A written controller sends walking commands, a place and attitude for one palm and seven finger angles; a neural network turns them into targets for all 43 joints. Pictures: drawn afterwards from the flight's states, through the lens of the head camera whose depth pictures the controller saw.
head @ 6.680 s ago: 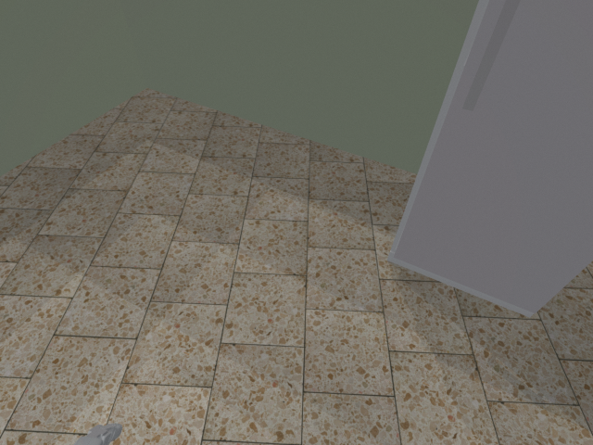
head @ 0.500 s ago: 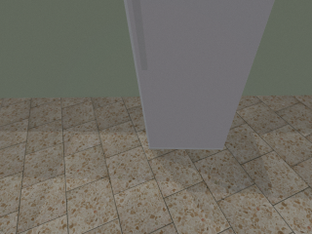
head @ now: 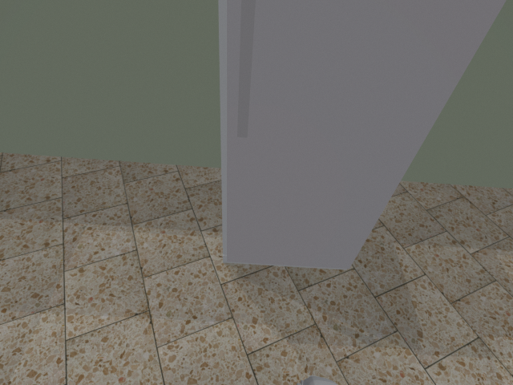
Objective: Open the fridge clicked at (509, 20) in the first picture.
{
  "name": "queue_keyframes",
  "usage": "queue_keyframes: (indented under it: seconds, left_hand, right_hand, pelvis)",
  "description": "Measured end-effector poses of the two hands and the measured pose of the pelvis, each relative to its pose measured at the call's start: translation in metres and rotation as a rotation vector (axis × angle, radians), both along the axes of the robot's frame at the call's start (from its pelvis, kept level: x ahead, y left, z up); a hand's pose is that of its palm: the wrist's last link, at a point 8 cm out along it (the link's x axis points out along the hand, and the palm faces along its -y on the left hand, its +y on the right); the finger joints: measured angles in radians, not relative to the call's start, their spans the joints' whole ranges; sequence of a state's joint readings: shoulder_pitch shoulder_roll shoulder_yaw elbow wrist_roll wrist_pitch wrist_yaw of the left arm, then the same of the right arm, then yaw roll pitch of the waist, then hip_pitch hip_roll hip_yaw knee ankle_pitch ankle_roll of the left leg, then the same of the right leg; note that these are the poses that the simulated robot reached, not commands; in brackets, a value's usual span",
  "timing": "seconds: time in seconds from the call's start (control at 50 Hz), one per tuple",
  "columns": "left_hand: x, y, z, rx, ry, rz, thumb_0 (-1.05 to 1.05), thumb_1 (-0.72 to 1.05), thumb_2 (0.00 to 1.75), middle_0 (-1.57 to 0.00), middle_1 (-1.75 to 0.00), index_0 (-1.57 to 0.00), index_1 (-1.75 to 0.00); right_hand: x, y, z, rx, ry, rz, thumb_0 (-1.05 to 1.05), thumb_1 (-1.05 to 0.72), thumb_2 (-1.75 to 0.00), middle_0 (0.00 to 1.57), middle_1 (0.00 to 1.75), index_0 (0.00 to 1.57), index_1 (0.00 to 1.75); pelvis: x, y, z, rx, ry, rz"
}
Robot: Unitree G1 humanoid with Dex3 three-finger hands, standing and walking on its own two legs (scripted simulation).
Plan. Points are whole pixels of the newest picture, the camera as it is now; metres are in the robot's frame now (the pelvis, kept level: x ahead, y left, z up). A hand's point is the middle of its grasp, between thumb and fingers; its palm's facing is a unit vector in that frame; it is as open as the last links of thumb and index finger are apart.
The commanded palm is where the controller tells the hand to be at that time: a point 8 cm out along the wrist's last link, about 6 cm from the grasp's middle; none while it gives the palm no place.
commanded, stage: take the last steps up to it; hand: left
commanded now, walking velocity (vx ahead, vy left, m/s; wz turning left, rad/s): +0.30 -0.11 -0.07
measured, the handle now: (245, 66) +0.69 +0.08 +0.17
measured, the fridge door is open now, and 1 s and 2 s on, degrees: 0 0 0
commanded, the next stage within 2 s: come to a stop and stand still in 0.34 s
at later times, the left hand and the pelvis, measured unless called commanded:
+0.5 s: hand (206, 338) +0.25 +0.11 -0.18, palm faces +0.01 -0.98 -0.21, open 7.2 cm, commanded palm none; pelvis +0.19 -0.08 -0.01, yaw +0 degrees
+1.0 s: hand (206, 361) +0.21 +0.10 -0.18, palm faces +0.02 -0.96 -0.29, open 7.4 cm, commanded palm none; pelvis +0.17 -0.10 -0.02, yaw -2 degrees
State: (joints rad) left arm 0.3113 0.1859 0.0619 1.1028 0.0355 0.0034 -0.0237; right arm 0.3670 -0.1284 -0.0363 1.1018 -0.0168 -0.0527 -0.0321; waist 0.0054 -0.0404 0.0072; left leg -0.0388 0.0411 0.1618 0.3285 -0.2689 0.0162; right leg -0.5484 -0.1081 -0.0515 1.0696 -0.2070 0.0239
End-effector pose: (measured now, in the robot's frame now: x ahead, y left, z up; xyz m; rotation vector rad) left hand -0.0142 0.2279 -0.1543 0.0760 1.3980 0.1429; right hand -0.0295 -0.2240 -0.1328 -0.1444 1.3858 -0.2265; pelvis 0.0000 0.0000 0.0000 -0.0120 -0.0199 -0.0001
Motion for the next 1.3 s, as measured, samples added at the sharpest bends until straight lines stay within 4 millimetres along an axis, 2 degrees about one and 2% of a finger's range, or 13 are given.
queue_keyframes:
  seconds: [0.16,0.24,0.28,0.34,0.42,0.54,0.62,0.7,0.84,1.0,1.1,1.22,1.3]
  left_hand:
    - [0.154,-0.02,0.006,0.047,-0.138,-0.129,0.0,0.92,0.9,-0.2,-0.3,-0.19,-0.29]
    - [0.227,-0.048,-0.001,0.071,-0.218,-0.183,0.0,0.91,0.9,-0.2,-0.3,-0.19,-0.29]
    - [0.249,-0.061,-0.003,0.078,-0.256,-0.18,0.0,0.91,0.9,-0.2,-0.3,-0.19,-0.29]
    - [0.259,-0.075,0.001,0.066,-0.252,-0.151,0.0,0.91,0.9,-0.2,-0.3,-0.19,-0.3]
    - [0.257,-0.079,0.007,0.077,-0.213,-0.084,-0.01,0.94,0.9,-0.2,-0.3,-0.2,-0.3]
    - [0.249,-0.073,0.0,0.065,-0.115,-0.058,-0.01,0.95,0.9,-0.2,-0.3,-0.2,-0.3]
    - [0.245,-0.07,-0.016,0.03,-0.053,-0.022,0.0,0.93,0.9,-0.2,-0.3,-0.2,-0.3]
    - [0.244,-0.069,-0.016,0.025,-0.019,-0.008,0.0,0.92,0.9,-0.2,-0.3,-0.2,-0.3]
    - [0.238,-0.061,-0.004,0.083,-0.019,-0.022,0.0,0.91,0.9,-0.2,-0.3,-0.2,-0.3]
    - [0.214,-0.082,0.004,0.157,-0.072,-0.057,0.0,0.91,0.9,-0.2,-0.3,-0.19,-0.3]
    - [0.186,-0.113,0.021,0.127,-0.038,-0.048,0.0,0.91,0.9,-0.2,-0.3,-0.19,-0.3]
    - [0.176,-0.132,0.028,0.085,-0.021,-0.043,0.01,0.91,0.9,-0.2,-0.3,-0.2,-0.3]
    - [0.167,-0.126,0.026,0.086,-0.014,-0.014,0.01,0.92,0.9,-0.21,-0.3,-0.2,-0.3]
  right_hand:
    - [-0.019,0.002,-0.012,0.082,0.193,-0.125,0.0,-0.91,-0.9,0.2,0.3,0.2,0.29]
    - [-0.007,-0.014,-0.027,0.124,0.28,-0.166,0.0,-0.91,-0.9,0.2,0.3,0.21,0.29]
    - [0.012,-0.028,-0.034,0.131,0.301,-0.162,0.0,-0.91,-0.9,0.2,0.3,0.21,0.29]
    - [0.063,-0.052,-0.034,0.103,0.24,-0.129,0.0,-0.91,-0.9,0.2,0.3,0.2,0.29]
    - [0.154,-0.08,-0.029,0.049,0.077,-0.051,0.0,-0.91,-0.9,0.2,0.3,0.2,0.29]
    - [0.279,-0.087,-0.014,0.002,-0.151,0.043,0.0,-0.91,-0.9,0.2,0.3,0.2,0.29]
    - [0.331,-0.071,-0.01,-0.008,-0.235,0.083,0.0,-0.91,-0.9,0.2,0.3,0.2,0.29]
    - [0.354,-0.055,-0.003,0.004,-0.264,0.108,0.0,-0.91,-0.9,0.2,0.3,0.2,0.29]
    - [0.341,-0.057,-0.01,0.043,-0.247,0.092,0.0,-0.91,-0.9,0.2,0.3,0.21,0.29]
    - [0.276,-0.107,-0.037,0.071,-0.183,0.014,0.0,-0.91,-0.9,0.2,0.3,0.21,0.3]
    - [0.228,-0.13,-0.03,0.081,-0.079,-0.021,0.0,-0.91,-0.9,0.2,0.3,0.2,0.29]
    - [0.181,-0.143,-0.021,0.06,0.031,-0.028,0.0,-0.91,-0.9,0.2,0.3,0.2,0.29]
    - [0.169,-0.14,-0.019,0.043,0.097,0.0,0.0,-0.91,-0.9,0.2,0.3,0.2,0.29]
  pelvis:
    - [0.062,-0.027,-0.01,0.016,0.016,-0.03]
    - [0.103,-0.054,-0.027,0.021,0.025,-0.032]
    - [0.118,-0.064,-0.032,0.011,0.022,-0.035]
    - [0.137,-0.072,-0.025,0.002,0.01,-0.022]
    - [0.163,-0.077,-0.015,-0.009,0.012,-0.006]
    - [0.198,-0.073,-0.011,-0.028,0.007,-0.01]
    - [0.218,-0.064,-0.018,-0.03,-0.016,-0.016]
    - [0.221,-0.061,-0.015,-0.006,-0.02,-0.032]
    - [0.199,-0.07,-0.013,-0.005,-0.006,-0.04]
    - [0.171,-0.104,-0.024,0.027,-0.01,-0.04]
    - [0.169,-0.116,-0.007,0.05,-0.004,-0.053]
    - [0.166,-0.119,0.002,0.061,0.018,-0.038]
    - [0.163,-0.112,0.002,0.058,0.022,-0.02]
